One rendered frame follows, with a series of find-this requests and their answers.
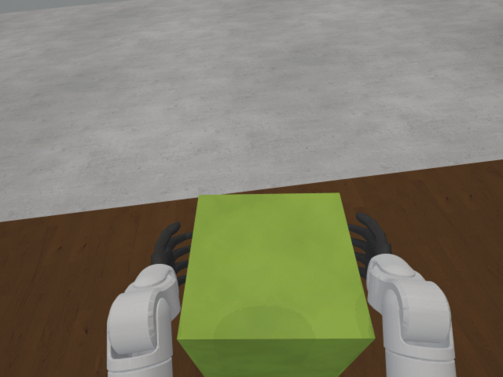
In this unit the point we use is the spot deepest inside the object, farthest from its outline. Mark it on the left robot forearm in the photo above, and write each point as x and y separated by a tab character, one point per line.
139	338

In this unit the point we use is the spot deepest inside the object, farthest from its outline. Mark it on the robot left hand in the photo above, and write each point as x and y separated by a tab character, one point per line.
164	253

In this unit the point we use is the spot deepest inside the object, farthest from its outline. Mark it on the right robot forearm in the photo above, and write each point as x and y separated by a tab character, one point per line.
417	326

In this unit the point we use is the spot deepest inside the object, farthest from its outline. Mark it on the robot right hand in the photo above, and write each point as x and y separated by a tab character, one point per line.
376	241

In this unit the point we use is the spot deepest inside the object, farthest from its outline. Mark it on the carton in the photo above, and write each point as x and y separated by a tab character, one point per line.
272	288

